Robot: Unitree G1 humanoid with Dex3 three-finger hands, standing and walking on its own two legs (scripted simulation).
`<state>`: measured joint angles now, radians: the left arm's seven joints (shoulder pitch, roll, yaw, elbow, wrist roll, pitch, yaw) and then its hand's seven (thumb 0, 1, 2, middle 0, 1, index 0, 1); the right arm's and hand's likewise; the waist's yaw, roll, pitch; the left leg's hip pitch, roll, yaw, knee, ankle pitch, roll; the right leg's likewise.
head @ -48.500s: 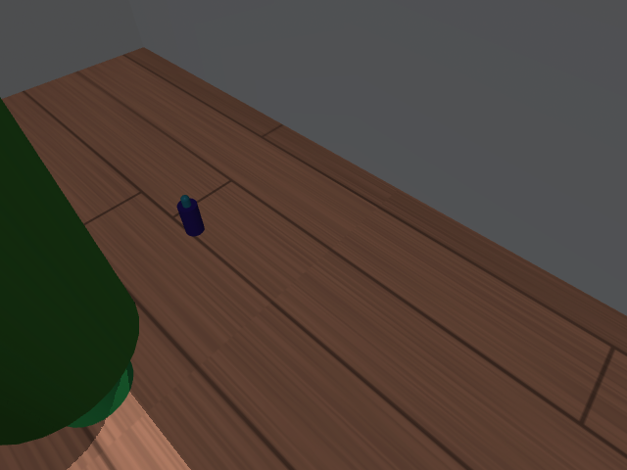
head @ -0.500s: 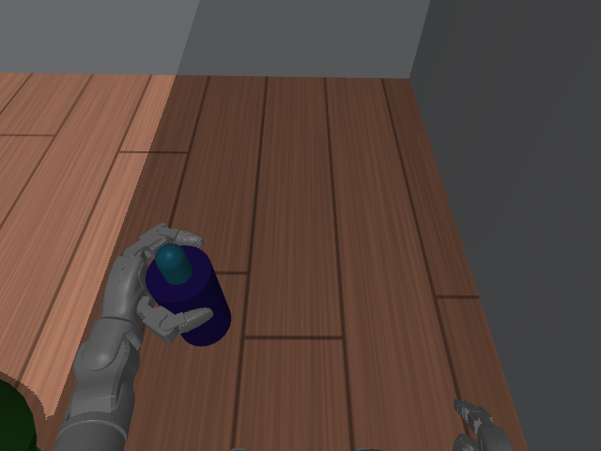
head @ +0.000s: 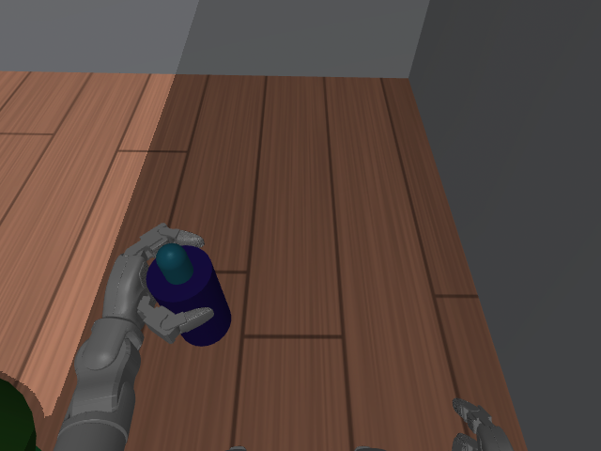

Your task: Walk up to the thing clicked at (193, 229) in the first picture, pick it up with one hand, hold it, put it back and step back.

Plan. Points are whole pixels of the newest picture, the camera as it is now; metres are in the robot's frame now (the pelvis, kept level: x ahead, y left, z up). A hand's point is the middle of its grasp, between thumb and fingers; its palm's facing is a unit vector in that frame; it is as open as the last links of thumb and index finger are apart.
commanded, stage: hold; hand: left
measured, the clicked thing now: (189, 291) +0.32 +0.15 +0.02
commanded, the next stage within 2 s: crouch in 0.16 s
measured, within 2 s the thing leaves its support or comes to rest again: neither
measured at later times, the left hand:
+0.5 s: hand (185, 290) +0.33 +0.16 +0.02, palm faces -0.07 -1.00 +0.02, open 10.8 cm
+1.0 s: hand (211, 334) +0.36 +0.16 -0.22, palm faces -0.06 -1.00 -0.01, open 10.9 cm
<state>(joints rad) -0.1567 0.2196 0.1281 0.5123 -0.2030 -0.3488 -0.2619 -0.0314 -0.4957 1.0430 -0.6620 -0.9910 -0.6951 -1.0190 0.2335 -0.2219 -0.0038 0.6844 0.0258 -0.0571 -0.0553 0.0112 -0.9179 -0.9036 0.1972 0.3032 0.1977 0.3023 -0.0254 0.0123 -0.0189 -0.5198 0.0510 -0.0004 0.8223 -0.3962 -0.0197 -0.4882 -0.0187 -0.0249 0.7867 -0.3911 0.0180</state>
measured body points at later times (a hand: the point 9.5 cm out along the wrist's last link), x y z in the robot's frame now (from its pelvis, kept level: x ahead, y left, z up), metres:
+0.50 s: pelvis +0.00 +0.00 -0.01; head +0.05 +0.01 +0.44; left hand +0.32 +0.21 +0.02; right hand +0.12 -0.25 -0.11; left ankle +0.01 +0.13 -0.71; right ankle +0.01 -0.13 -0.71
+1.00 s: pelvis -0.04 +0.00 -0.19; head +0.12 +0.02 +0.23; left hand +0.35 +0.22 -0.22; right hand +0.07 -0.27 -0.31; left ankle +0.01 +0.13 -0.71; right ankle +0.00 -0.13 -0.71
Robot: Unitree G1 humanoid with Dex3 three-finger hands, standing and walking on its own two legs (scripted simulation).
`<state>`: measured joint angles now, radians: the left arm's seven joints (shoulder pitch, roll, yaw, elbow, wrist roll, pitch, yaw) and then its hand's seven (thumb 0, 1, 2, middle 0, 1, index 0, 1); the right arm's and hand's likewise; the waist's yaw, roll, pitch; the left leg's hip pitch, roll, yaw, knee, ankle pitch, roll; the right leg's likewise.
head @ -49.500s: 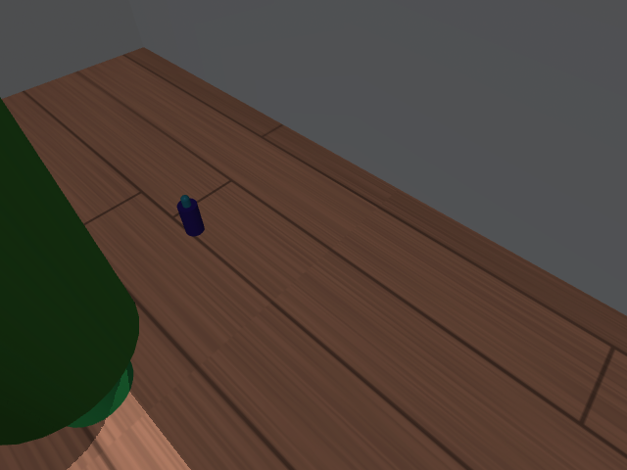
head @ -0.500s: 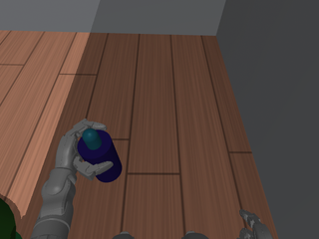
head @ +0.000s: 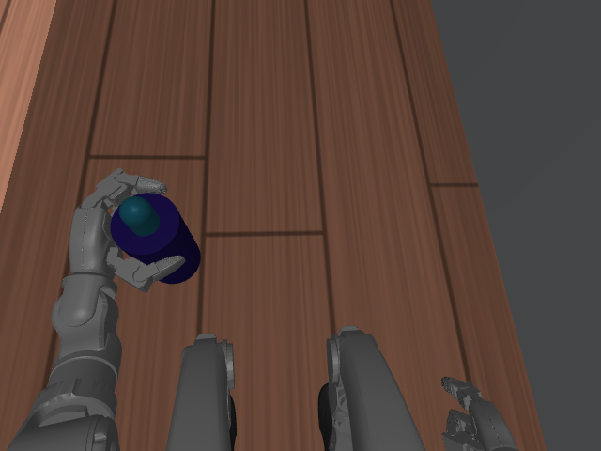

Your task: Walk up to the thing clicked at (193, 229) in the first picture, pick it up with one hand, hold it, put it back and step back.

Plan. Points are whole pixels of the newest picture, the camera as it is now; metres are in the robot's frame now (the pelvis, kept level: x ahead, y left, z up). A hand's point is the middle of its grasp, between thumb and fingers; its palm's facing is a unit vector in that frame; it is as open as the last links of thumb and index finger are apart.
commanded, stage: crouch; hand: left
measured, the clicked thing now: (157, 237) +0.40 +0.17 -0.05
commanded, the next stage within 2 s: lower in 1.12 s
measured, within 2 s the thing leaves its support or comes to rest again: neither
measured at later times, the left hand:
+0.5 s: hand (181, 259) +0.42 +0.17 -0.22, palm faces -0.01 -1.00 -0.02, open 10.9 cm
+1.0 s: hand (185, 263) +0.43 +0.18 -0.30, palm faces -0.01 -1.00 -0.02, open 10.9 cm
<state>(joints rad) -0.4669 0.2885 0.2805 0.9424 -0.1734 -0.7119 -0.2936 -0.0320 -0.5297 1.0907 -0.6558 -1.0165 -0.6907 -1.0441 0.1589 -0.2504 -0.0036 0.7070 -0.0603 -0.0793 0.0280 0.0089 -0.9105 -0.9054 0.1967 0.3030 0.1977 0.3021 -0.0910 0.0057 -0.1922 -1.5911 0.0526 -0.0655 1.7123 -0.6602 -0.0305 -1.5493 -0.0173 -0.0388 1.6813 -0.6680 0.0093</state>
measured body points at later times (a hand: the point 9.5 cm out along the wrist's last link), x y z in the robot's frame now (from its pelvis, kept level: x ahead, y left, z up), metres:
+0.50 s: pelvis -0.04 +0.00 -0.17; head +0.16 +0.04 +0.23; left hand +0.41 +0.23 -0.21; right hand +0.04 -0.27 -0.29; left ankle +0.05 +0.13 -0.51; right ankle +0.05 -0.13 -0.51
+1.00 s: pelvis -0.04 +0.00 -0.23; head +0.18 +0.06 +0.16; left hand +0.43 +0.24 -0.30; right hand +0.03 -0.28 -0.33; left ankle +0.05 +0.13 -0.51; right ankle +0.05 -0.13 -0.51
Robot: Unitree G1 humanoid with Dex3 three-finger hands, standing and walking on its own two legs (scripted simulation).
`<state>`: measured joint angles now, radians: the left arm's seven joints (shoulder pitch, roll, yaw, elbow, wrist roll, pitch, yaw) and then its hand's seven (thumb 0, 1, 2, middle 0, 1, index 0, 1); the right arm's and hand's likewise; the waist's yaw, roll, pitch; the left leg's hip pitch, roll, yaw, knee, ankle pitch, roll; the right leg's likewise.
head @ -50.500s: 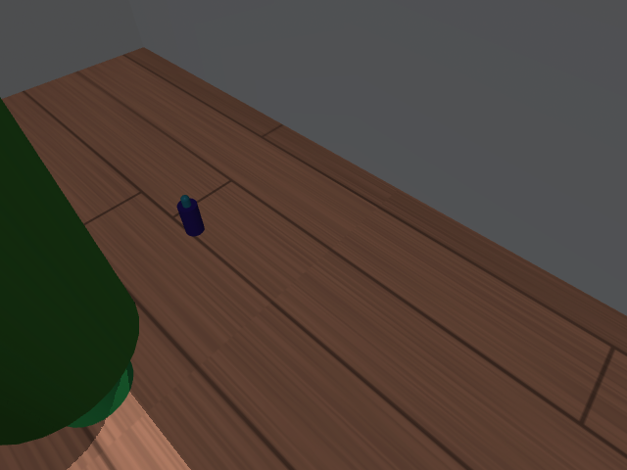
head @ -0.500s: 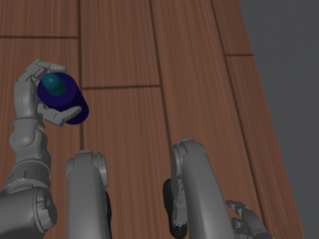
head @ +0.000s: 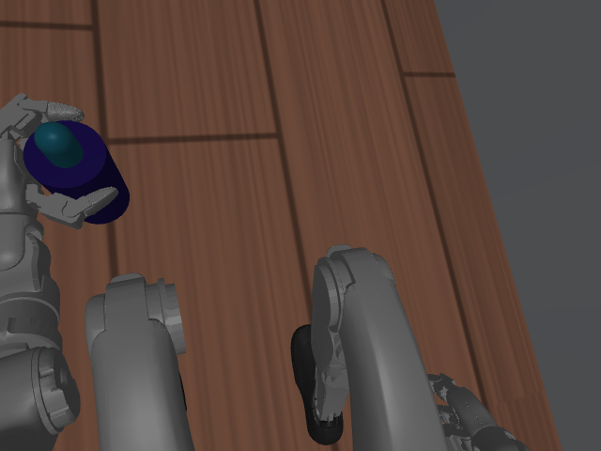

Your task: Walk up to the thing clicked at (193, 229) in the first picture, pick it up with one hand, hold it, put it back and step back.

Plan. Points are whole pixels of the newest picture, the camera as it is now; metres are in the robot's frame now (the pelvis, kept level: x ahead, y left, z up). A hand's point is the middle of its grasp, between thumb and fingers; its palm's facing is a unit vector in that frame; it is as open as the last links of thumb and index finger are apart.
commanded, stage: crouch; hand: left
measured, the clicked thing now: (79, 171) +0.46 +0.22 -0.09
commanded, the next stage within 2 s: lower in 0.12 s
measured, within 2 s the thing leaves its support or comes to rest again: rests again in 1.26 s
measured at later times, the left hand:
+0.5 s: hand (86, 185) +0.46 +0.22 -0.14, palm faces +0.07 -1.00 -0.02, open 10.9 cm
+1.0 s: hand (95, 188) +0.47 +0.22 -0.18, palm faces +0.10 -0.99 -0.01, open 10.8 cm
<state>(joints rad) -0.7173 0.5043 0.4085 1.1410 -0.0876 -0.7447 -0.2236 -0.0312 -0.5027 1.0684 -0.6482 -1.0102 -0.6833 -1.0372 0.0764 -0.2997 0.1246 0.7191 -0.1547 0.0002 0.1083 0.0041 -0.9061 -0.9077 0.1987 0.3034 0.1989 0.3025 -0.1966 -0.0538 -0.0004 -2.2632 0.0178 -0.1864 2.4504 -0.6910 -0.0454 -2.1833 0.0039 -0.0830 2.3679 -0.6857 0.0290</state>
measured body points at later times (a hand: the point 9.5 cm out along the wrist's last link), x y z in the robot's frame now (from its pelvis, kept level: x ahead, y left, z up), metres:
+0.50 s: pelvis +0.00 +0.01 -0.02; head +0.24 +0.11 +0.35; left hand +0.45 +0.27 -0.13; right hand +0.11 -0.27 -0.10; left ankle +0.08 +0.14 -0.29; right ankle +0.10 -0.12 -0.29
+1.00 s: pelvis -0.01 +0.01 -0.03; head +0.25 +0.15 +0.31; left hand +0.46 +0.27 -0.18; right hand +0.11 -0.26 -0.08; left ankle +0.08 +0.14 -0.29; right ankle +0.10 -0.12 -0.29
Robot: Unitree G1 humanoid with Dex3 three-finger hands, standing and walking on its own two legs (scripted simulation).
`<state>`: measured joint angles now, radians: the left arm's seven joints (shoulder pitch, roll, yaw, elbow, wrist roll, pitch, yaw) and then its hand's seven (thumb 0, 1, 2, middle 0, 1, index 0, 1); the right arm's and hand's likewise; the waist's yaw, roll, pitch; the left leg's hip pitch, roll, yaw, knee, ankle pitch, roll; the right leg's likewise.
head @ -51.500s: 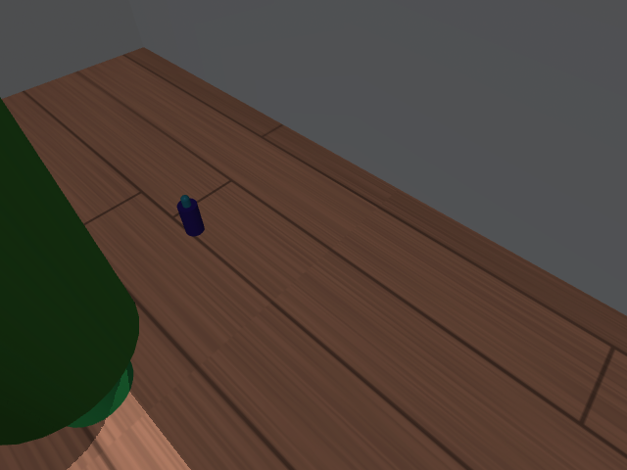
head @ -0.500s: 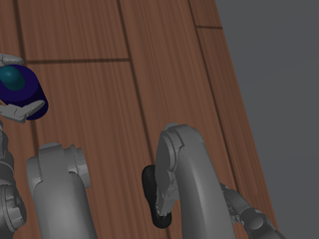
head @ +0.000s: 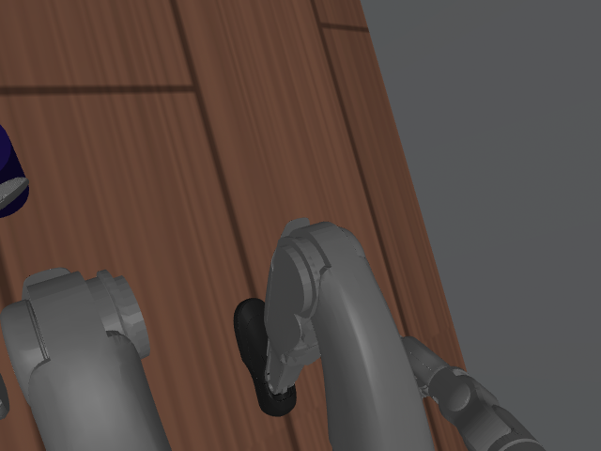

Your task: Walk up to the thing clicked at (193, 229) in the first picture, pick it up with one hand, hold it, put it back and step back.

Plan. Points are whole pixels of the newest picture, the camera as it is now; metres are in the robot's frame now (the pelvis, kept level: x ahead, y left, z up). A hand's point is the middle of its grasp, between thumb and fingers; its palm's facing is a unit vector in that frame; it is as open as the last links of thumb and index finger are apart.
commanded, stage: lower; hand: left
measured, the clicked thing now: out of the picture +0.45 +0.25 -0.18
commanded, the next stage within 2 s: loosen in 0.46 s
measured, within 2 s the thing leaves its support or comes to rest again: rests again in 0.26 s
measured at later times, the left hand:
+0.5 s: hand out of the picture +0.46 +0.26 -0.18, palm faces +0.22 -0.97 -0.01, open 10.8 cm
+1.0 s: hand out of the picture +0.46 +0.26 -0.17, palm faces +0.22 -0.97 -0.01, open 14.3 cm
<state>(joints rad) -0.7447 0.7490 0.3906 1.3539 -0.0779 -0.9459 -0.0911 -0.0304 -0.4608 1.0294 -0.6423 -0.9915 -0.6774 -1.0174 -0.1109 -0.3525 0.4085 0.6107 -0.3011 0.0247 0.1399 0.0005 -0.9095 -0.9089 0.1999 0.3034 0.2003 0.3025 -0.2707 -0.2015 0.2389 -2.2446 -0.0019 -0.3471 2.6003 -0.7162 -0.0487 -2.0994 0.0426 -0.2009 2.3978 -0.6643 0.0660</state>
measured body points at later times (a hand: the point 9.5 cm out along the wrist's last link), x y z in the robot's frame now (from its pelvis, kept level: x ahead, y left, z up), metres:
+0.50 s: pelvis +0.00 +0.01 +0.00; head +0.24 +0.19 +0.32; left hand +0.44 +0.31 -0.18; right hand +0.14 -0.25 -0.05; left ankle +0.07 +0.13 -0.26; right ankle +0.13 -0.12 -0.26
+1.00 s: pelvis -0.01 +0.01 +0.00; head +0.24 +0.19 +0.32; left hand +0.44 +0.31 -0.17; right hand +0.14 -0.24 -0.04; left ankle +0.07 +0.13 -0.26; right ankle +0.13 -0.12 -0.26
